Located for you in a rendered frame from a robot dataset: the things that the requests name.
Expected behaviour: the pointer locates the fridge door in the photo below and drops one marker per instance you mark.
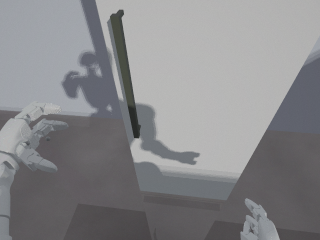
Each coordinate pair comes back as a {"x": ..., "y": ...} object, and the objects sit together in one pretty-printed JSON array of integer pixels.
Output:
[{"x": 208, "y": 76}]

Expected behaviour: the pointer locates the robot left hand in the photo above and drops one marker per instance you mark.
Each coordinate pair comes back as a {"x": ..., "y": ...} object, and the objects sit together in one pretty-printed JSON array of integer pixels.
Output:
[{"x": 16, "y": 132}]

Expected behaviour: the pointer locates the robot right hand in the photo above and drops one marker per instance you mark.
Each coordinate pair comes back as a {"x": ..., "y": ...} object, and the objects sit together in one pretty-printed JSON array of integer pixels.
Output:
[{"x": 264, "y": 229}]

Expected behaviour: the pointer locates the handle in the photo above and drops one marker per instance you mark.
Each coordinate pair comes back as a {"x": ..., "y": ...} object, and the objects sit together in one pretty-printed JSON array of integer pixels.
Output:
[{"x": 119, "y": 38}]

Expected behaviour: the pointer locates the left robot forearm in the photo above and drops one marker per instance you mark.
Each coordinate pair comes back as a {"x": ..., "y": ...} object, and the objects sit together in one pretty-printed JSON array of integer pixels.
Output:
[{"x": 8, "y": 168}]

